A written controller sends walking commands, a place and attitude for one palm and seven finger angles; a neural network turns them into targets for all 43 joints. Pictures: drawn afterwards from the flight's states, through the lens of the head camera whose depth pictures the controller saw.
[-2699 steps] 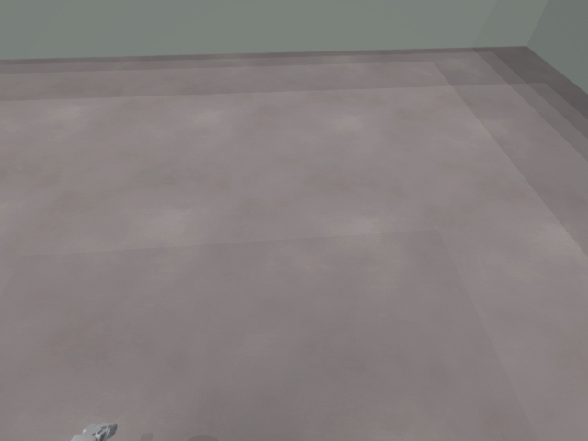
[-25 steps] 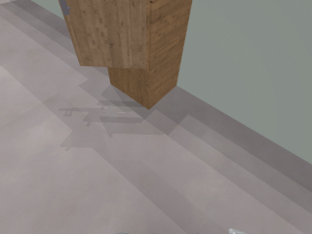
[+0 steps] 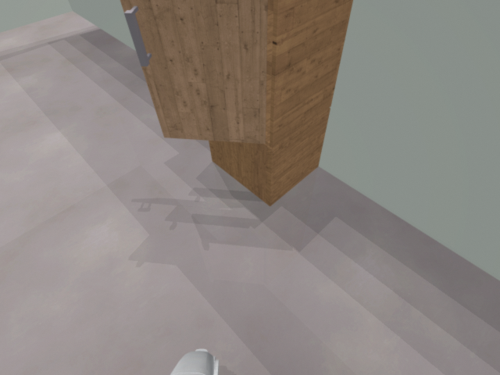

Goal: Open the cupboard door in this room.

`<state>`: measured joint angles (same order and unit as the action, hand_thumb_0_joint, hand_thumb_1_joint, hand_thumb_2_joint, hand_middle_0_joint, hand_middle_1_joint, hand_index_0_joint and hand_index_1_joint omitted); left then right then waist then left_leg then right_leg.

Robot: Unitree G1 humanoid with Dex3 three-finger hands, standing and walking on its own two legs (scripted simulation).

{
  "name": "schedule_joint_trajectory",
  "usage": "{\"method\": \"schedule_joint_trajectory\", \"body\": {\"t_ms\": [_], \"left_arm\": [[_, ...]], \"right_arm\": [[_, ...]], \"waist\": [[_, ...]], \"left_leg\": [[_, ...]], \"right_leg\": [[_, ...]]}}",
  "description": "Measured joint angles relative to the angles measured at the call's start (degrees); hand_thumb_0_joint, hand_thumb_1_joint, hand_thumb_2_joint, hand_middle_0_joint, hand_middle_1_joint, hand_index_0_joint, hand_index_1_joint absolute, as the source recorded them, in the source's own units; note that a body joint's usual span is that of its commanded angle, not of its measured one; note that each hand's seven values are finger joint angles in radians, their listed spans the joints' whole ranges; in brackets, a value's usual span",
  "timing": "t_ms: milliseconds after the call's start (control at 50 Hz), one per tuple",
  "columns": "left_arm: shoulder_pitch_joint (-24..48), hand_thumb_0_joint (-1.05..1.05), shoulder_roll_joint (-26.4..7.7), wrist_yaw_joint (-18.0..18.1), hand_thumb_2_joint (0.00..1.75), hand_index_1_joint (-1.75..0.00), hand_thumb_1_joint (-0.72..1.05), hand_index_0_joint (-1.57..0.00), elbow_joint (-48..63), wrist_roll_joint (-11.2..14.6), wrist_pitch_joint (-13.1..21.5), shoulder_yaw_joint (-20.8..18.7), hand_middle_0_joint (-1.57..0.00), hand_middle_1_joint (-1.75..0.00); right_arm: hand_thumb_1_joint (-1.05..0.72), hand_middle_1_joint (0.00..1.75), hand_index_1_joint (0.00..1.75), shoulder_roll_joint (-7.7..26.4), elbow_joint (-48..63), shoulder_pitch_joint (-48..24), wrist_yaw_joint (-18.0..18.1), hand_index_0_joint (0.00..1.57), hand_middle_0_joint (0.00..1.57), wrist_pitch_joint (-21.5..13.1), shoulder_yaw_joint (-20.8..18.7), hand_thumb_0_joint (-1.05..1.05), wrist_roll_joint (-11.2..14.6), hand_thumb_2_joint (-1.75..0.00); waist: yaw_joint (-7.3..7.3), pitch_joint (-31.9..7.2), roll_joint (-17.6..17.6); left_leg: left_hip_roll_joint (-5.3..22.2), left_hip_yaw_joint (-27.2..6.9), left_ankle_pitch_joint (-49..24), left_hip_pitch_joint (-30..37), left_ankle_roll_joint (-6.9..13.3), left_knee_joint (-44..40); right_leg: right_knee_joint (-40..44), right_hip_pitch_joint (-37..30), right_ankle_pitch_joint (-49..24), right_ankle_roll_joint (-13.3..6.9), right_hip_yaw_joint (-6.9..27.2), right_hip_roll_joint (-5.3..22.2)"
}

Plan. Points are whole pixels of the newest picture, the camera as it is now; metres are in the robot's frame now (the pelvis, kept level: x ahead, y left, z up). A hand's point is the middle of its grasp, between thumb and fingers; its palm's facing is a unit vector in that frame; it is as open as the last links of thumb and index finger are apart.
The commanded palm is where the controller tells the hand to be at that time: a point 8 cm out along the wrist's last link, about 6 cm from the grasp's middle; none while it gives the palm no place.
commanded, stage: take the last steps up to it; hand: left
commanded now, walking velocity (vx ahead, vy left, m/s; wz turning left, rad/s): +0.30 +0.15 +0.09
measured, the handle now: (140, 36) +0.99 +0.39 +0.08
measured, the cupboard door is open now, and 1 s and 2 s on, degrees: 39 39 39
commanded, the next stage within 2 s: come to a stop and stand still in 0.88 s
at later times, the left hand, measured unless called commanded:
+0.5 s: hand (120, 318) +0.25 +0.29 -0.17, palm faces +0.08 -0.97 -0.22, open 7.4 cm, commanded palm none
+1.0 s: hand (134, 285) +0.32 +0.28 -0.17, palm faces +0.10 -0.97 -0.21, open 7.3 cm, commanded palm none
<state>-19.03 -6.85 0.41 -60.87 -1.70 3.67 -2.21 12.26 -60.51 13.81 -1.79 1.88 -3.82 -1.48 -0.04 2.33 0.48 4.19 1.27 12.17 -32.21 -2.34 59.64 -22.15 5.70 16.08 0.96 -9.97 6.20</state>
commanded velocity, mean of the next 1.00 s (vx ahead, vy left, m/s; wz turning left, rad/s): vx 0.23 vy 0.12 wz -0.01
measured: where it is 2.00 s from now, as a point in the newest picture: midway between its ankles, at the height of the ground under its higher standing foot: (232, 337)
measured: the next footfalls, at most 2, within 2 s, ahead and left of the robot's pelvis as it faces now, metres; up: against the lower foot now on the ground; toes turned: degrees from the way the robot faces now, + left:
left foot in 0.20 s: +0.21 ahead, +0.19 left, +0.00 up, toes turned +11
right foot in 0.66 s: +0.33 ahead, -0.01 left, +0.00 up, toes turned -8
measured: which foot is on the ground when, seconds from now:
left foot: up 0.00-0.18, down 0.20-0.66, up 0.68-1.00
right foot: down 0.00-0.20, up 0.22-0.64, down 0.66-1.00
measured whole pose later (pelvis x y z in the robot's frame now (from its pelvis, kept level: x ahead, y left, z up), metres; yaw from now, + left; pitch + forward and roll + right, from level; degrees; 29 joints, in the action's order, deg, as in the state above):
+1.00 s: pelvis +0.35 +0.11 +0.00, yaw +2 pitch +0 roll +1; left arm -19.3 -8.5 0.8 -63.8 -1.6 3.7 -2.2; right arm 10.5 -60.9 10.8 -1.1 0.3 -2.6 -1.0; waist 1.5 3.6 0.0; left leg 4.5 3.6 12.0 -29.4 -2.4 42.5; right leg -19.8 3.4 16.4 0.4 -9.3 4.3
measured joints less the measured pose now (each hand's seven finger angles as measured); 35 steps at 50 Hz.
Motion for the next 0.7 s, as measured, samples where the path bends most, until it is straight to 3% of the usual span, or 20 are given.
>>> {"method": "schedule_joint_trajectory", "body": {"t_ms": [100, 180, 220, 260, 300, 340, 400, 460, 580, 660, 700], "left_arm": [[-2.61, 0.01, 0.51, -0.12, 0.89, -0.30, 0.90, -0.20, -2.61, -0.29, 0.25, 0.25, -0.20, -0.30], [-4.63, 0.01, -0.08, -0.01, 0.89, -0.30, 0.90, -0.20, -4.20, -0.41, -0.49, -0.23, -0.20, -0.30], [-5.79, 0.01, -0.21, -0.25, 0.89, -0.30, 0.90, -0.20, -4.72, -0.05, -1.38, -0.49, -0.21, -0.30], [-4.05, 0.01, -1.45, -0.15, 0.89, -0.30, 0.90, -0.20, -4.91, 0.26, -2.83, -0.67, -0.21, -0.30], [-1.59, 0.01, -2.44, 0.06, 0.89, -0.30, 0.90, -0.20, -4.49, 0.31, -3.59, -1.03, -0.20, -0.30], [1.14, 0.01, -3.07, -0.06, 0.89, -0.30, 0.91, -0.19, -3.33, 0.03, -3.64, -1.42, -0.20, -0.30], [4.60, 0.01, -3.36, -0.21, 0.89, -0.30, 0.91, -0.19, -0.64, -0.22, -3.35, -1.81, -0.20, -0.30], [7.67, 0.01, -3.16, -0.51, 0.89, -0.30, 0.91, -0.19, 1.90, -0.24, -3.27, -1.82, -0.20, -0.30], [11.78, 0.01, -2.52, -1.02, 0.89, -0.30, 0.91, -0.19, 5.34, -0.22, -3.20, -1.41, -0.20, -0.30], [12.09, 0.01, -2.38, -1.15, 0.89, -0.30, 0.91, -0.19, 6.42, -0.43, -1.97, -0.95, -0.20, -0.30], [11.90, 0.00, -1.85, -0.91, 0.89, -0.30, 0.91, -0.19, 6.18, -0.22, -0.48, -0.71, -0.20, -0.30]], "right_arm": [[-0.91, 0.30, 0.30, -0.61, 0.87, -3.06, -0.64, 0.19, 0.19, -0.31, 0.40, 0.01, 0.29, -0.90], [-0.91, 0.30, 0.30, -1.19, 2.21, -5.93, -0.81, 0.19, 0.19, -1.52, 1.07, 0.01, 0.30, -0.90], [-0.91, 0.30, 0.30, -0.95, 3.64, -6.54, -0.34, 0.20, 0.19, -3.36, 1.19, 0.01, -0.09, -0.90], [-0.91, 0.30, 0.30, -2.04, 4.24, -7.35, 0.81, 0.20, 0.19, -4.51, 1.18, 0.01, -0.21, -0.90], [-0.91, 0.30, 0.30, -2.96, 4.31, -6.94, 1.61, 0.20, 0.19, -4.74, 1.44, 0.01, -0.20, -0.90], [-0.91, 0.30, 0.30, -3.68, 4.06, -5.79, 2.36, 0.20, 0.20, -4.91, 1.36, 0.00, -0.07, -0.90], [-0.94, 0.30, 0.30, -2.95, 3.63, -3.60, 3.10, 0.20, 0.20, -5.44, 0.67, -0.01, -0.04, -0.90], [-0.94, 0.30, 0.30, -2.07, 2.47, -0.95, 2.79, 0.20, 0.20, -5.16, 0.82, -0.01, -0.26, -0.90], [-0.92, 0.30, 0.30, -1.64, -0.26, 4.14, 1.97, 0.20, 0.20, -4.18, 1.20, 0.00, -0.63, -0.90], [-0.91, 0.30, 0.30, -1.94, -1.96, 7.16, 1.65, 0.20, 0.20, -3.66, 1.66, 0.00, -0.42, -0.90], [-0.91, 0.30, 0.30, -1.91, -3.05, 6.95, 1.44, 0.20, 0.20, -3.00, 1.77, 0.01, -0.11, -0.90]], "waist": [[1.70, 1.31, -1.12], [3.21, 2.39, -2.22], [2.65, 2.23, -1.49], [2.40, 3.50, -2.70], [2.66, 3.46, -3.08], [2.52, 3.00, -2.94], [2.03, 1.66, -2.54], [1.49, 0.40, -1.68], [-0.07, -0.54, -0.43], [-0.75, -0.52, 0.38], [-0.75, 0.65, 1.56]], "left_leg": [[0.88, 2.48, -1.37, 0.41, 0.14, -13.19], [-0.89, 4.98, 0.66, 5.64, 1.90, -24.47], [-1.18, 5.76, -3.87, 8.03, 3.39, -27.64], [-2.07, 6.58, -1.61, 7.50, 4.77, -22.76], [-2.58, 7.56, 1.39, 9.35, 5.36, -23.02], [-3.36, 8.25, 1.24, 12.22, 5.36, -26.33], [-4.81, 9.18, 0.00, 16.73, 6.01, -32.35], [-5.91, 9.60, -0.67, 20.81, 6.30, -37.33], [-7.19, 10.07, 1.79, 26.37, 5.62, -40.54], [-6.03, 10.26, 8.19, 26.60, 4.15, -33.86], [-4.88, 7.05, 13.52, 21.63, 3.59, -19.12]], "right_leg": [[2.50, -4.40, 1.61, 2.38, -2.25, 1.96], [-1.23, -5.88, 6.08, 5.12, -2.82, 4.21], [-11.77, -2.55, 10.22, 4.07, -1.94, 5.29], [-30.08, 5.07, 13.52, 1.30, 3.99, 4.79], [-43.57, 12.91, 11.53, -0.47, 6.81, 2.99], [-48.78, 18.86, 8.01, -1.11, 6.69, 2.05], [-47.26, 24.71, 3.96, -1.02, 5.54, 1.34], [-40.16, 26.85, 0.75, -0.74, 4.26, 0.97], [-22.99, 22.93, -1.26, -0.84, 4.19, 0.26], [-12.32, 15.50, -1.70, -2.00, 3.58, -1.21], [-13.75, 14.37, 0.16, -3.68, 2.64, -2.38]]}}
